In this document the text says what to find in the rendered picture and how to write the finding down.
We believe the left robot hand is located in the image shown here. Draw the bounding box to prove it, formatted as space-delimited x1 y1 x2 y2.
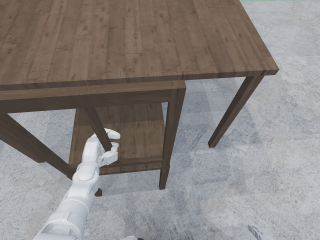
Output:
81 128 121 168

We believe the chair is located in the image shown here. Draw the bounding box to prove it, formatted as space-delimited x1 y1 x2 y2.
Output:
0 80 187 197

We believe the robot left forearm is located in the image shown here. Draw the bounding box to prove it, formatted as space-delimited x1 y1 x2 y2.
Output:
33 161 100 240

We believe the table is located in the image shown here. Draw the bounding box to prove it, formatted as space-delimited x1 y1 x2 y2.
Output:
0 0 279 163

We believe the right robot hand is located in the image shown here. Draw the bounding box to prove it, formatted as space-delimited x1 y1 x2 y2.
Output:
247 223 274 240

